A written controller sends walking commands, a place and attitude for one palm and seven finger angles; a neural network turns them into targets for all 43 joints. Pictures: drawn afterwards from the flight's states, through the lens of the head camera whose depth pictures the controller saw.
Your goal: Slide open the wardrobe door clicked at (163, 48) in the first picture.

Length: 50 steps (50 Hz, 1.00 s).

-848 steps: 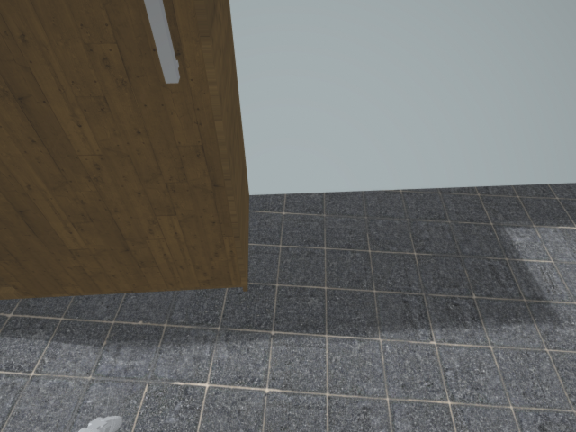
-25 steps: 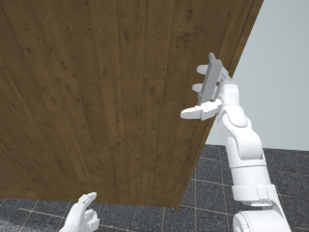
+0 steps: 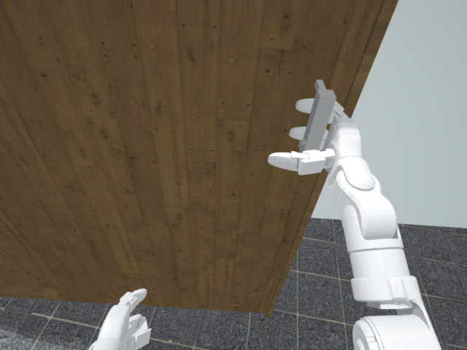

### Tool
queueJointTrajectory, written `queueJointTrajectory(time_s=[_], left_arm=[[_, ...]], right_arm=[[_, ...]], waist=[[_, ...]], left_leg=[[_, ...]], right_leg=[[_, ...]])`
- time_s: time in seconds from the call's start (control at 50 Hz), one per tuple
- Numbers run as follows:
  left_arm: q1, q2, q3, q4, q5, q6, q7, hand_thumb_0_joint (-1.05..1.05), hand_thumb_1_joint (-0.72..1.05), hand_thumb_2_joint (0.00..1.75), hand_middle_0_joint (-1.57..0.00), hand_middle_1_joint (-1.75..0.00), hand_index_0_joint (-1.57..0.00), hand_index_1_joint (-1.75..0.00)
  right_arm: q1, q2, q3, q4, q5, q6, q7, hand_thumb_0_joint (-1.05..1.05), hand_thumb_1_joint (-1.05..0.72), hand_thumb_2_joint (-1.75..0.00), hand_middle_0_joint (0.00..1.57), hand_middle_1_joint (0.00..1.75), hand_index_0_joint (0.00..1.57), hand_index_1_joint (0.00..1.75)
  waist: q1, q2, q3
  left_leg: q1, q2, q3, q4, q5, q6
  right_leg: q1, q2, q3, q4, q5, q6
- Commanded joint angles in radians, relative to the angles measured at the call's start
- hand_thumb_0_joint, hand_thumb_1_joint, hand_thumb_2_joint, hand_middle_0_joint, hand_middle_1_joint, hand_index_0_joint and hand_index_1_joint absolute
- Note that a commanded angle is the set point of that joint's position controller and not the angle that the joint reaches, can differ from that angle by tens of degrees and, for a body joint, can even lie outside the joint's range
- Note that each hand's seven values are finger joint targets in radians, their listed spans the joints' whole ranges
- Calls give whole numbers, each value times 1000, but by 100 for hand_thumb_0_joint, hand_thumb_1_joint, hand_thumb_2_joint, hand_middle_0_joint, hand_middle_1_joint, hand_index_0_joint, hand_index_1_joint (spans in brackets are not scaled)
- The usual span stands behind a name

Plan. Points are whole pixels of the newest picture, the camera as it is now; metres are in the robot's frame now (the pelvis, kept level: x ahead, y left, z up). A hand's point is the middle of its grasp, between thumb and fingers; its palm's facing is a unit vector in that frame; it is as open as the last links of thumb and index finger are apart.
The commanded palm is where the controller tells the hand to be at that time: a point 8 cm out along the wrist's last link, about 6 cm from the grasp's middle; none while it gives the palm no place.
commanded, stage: grip the handle and tug to test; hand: right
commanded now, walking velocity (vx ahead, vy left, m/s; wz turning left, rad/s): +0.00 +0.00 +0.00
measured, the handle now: (312, 125) +0.43 -0.11 +0.21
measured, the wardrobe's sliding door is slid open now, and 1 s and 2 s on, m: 0.00 0.00 0.01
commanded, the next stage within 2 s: tug the door sideways, standing still in 1.16 s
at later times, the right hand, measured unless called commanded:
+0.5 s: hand (303, 142) +0.38 -0.09 +0.21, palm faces +0.00 +1.00 +0.00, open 5.7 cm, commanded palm +0.35 -0.14 +0.21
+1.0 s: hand (303, 143) +0.38 -0.09 +0.21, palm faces +0.00 +1.00 -0.01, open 5.8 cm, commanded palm +0.33 -0.14 +0.21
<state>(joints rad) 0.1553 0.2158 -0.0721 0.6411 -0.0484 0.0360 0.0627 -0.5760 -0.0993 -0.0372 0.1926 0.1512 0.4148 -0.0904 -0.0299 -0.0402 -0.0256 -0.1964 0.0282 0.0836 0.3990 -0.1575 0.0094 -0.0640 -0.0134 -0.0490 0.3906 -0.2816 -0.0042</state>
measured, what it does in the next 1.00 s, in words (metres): stands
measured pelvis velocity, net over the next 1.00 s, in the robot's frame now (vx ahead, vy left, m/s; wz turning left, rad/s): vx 0.01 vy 0.00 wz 0.02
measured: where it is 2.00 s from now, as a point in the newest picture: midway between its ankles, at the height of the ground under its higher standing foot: outside the picture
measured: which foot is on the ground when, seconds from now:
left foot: down 0.00-1.00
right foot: down 0.00-1.00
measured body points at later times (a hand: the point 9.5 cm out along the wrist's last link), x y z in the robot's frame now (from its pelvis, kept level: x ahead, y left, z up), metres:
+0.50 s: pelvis +0.00 +0.00 +0.00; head -0.02 +0.02 +0.45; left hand +0.19 +0.21 -0.09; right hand +0.38 -0.14 +0.21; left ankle +0.04 +0.11 -0.74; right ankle -0.04 -0.11 -0.74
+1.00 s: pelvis +0.01 +0.00 +0.00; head -0.02 +0.02 +0.45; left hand +0.19 +0.22 -0.09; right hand +0.37 -0.14 +0.21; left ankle +0.04 +0.11 -0.74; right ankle -0.04 -0.11 -0.74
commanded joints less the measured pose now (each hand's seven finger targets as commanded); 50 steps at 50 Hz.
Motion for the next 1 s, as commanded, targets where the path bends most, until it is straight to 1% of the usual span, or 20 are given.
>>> queueJointTrajectory(time_s=[0.0, 0.04, 0.12, 0.2, 0.22, 0.28, 0.32, 0.36, 0.46, 0.5, 0.52, 0.64, 0.68, 0.7, 0.74, 0.76, 0.82, 0.88, 0.92, 0.98], left_arm=[[-156, 92, 33, -161, 1, -57, 13, 0, 90, 90, -20, -30, -20, -30], [-153, 92, 32, -161, 3, -57, 12, 0, 90, 90, -20, -30, -20, -30], [-150, 93, 35, -161, 2, -54, 10, 0, 90, 90, -20, -30, -20, -30], [-149, 93, 35, -164, 4, -59, 9, 0, 90, 90, -20, -30, -20, -30], [-148, 97, 37, -163, 5, -57, 10, 0, 90, 90, -20, -30, -20, -30], [-150, 92, 35, -167, 4, -56, 7, 0, 90, 90, -20, -30, -20, -30], [-157, 96, 37, -171, 4, -53, 6, 0, 90, 90, -20, -30, -20, -30], [-156, 93, 36, -173, 4, -52, 5, 0, 90, 90, -20, -30, -20, -30], [-161, 92, 35, -175, 3, -49, 5, 0, 90, 90, -20, -30, -20, -30], [-154, 97, 36, -171, 3, -47, 7, 0, 90, 90, -20, -30, -20, -30], [-164, 96, 36, -174, 2, -45, 7, 0, 90, 90, -20, -30, -20, -30], [-158, 96, 33, -169, 2, -45, 11, 0, 90, 90, -20, -30, -20, -30], [-164, 92, 33, -173, 2, -46, 10, 0, 90, 90, -20, -30, -20, -30], [-160, 92, 32, -172, 2, -46, 9, 0, 90, 90, -20, -30, -20, -30], [-160, 93, 36, -176, 4, -47, 8, 0, 90, 90, -20, -30, -20, -30], [-161, 92, 35, -179, 5, -46, 7, 0, 90, 90, -20, -30, -20, -30], [-171, 93, 36, -190, 4, -41, 1, 0, 90, 90, -20, -30, -20, -30], [-175, 92, 36, -201, 6, -39, -5, 0, 90, 90, -20, -30, -20, -30], [-180, 98, 39, -204, 5, -32, -8, 0, 90, 90, -20, -30, -20, -30], [-183, 91, 39, -224, 7, -32, -17, 0, 90, 90, -20, -30, -20, -30]], right_arm=[[-476, -91, -40, -207, 2, -65, -2, 0, -15, -58, 37, 129, 37, 129], [-498, -89, -33, -225, -1, -76, -1, 0, -25, -62, 38, 131, 38, 131], [-485, -61, -6, -214, -5, -76, 0, 0, -43, -70, 40, 133, 40, 133], [-484, -80, -29, -228, 0, -77, 3, 0, -62, -78, 42, 136, 42, 136], [-462, -115, -63, -223, -1, -80, -1, 0, -67, -80, 43, 137, 43, 137], [-453, -86, -36, -246, 1, -80, 8, 0, -81, -86, 44, 139, 44, 139], [-421, -107, -54, -253, 0, -79, 10, 0, -90, -90, 45, 140, 45, 140], [-410, -101, -52, -268, 5, -77, 11, 0, -90, -90, 45, 140, 45, 140], [-430, -89, -30, -286, -3, -66, 10, 0, -90, -90, 45, 140, 45, 140], [-429, -109, -49, -275, -4, -59, 9, 0, -90, -90, 45, 140, 45, 140], [-420, -104, -43, -269, -4, -58, 12, 0, -90, -90, 45, 140, 45, 140], [-435, -116, -58, -251, 3, -53, 9, 0, -90, -90, 45, 140, 45, 140], [-441, -94, -34, -270, -2, -55, 11, 0, -90, -90, 45, 140, 45, 140], [-444, -92, -32, -266, -3, -54, 9, 0, -90, -90, 45, 140, 45, 140], [-422, -110, -53, -280, 0, -59, 8, 0, -90, -90, 45, 140, 45, 140], [-394, -106, -54, -284, 2, -59, 10, 0, -90, -90, 45, 140, 45, 140], [-359, -92, -36, -319, 1, -63, 19, 0, -90, -90, 45, 140, 45, 140], [-301, -82, -30, -358, 5, -61, 27, 0, -90, -90, 45, 140, 45, 140], [-256, -121, -65, -378, 4, -57, 30, 0, -90, -90, 45, 140, 45, 140], [-191, -93, -47, -456, 9, -50, 39, 0, -90, -90, 45, 140, 45, 140]], waist=[[6, 98, -248], [7, 61, -259], [11, 71, -252], [6, 86, -268], [-4, 86, -279], [1, 89, -272], [-8, 74, -277], [-5, 102, -271], [0, 61, -267], [3, 106, -262], [-3, 64, -250], [3, 94, -249], [3, 56, -263], [4, 70, -258], [-4, 69, -278], [-9, 95, -282], [-14, 66, -286], [-17, 87, -290], [-27, 91, -291], [-33, 92, -305]], left_leg=[[174, -19, -40, -32, 158, 20], [180, -17, -37, -28, 172, 24], [171, -20, -34, -24, 188, 24], [188, -19, -38, -24, 194, 22], [200, -19, -37, -22, 199, 24], [203, -18, -36, -19, 222, 23], [207, -20, -36, -16, 231, 25], [210, -19, -37, -18, 233, 22], [199, -18, -39, -18, 221, 23], [200, -20, -36, -21, 223, 21], [186, -20, -37, -23, 207, 23], [188, -19, -38, -31, 192, 20], [195, -16, -41, -23, 211, 22], [193, -18, -37, -21, 219, 23], [204, -17, -39, -20, 227, 23], [219, -18, -38, -15, 242, 22], [220, -19, -36, -9, 253, 25], [236, -18, -38, -4, 280, 24], [245, -21, -38, -2, 287, 24], [269, -19, -36, 14, 350, 25]], right_leg=[[-46, 18, 37, -52, 248, -16], [-38, 18, 38, -57, 268, -11], [-30, 16, 39, -52, 283, -10], [-37, 18, 36, -50, 276, -14], [-36, 17, 37, -52, 288, -12], [-37, 16, 34, -50, 301, -13], [-33, 15, 32, -49, 314, -11], [-39, 14, 32, -48, 310, -14], [-35, 17, 31, -47, 301, -13], [-41, 15, 32, -46, 301, -16], [-35, 16, 32, -49, 294, -14], [-45, 16, 35, -51, 278, -16], [-37, 18, 30, -46, 292, -15], [-39, 18, 33, -44, 299, -14], [-31, 16, 33, -44, 311, -14], [-36, 17, 33, -44, 319, -15], [-29, 16, 32, -45, 331, -11], [-34, 15, 29, -41, 345, -15], [-37, 12, 26, -42, 352, -14], [-36, 11, 25, -34, 401, -14]])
